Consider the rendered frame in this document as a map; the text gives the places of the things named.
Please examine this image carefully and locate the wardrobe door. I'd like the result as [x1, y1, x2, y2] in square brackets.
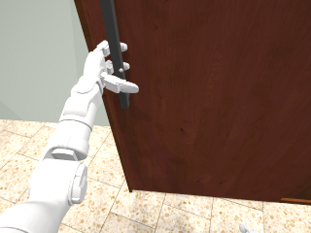
[83, 0, 311, 203]
[284, 176, 311, 200]

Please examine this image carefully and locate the robot left hand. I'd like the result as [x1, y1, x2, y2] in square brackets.
[84, 40, 139, 93]

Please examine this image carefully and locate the robot left upper arm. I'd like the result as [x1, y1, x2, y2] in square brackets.
[0, 158, 87, 233]

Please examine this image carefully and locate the left robot forearm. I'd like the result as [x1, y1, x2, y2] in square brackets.
[28, 74, 104, 197]

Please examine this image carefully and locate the handle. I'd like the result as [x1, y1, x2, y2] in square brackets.
[99, 0, 130, 109]

